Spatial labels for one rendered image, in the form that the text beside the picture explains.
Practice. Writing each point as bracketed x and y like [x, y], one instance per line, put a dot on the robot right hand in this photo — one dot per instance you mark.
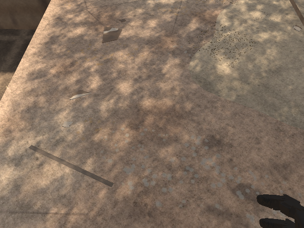
[287, 206]

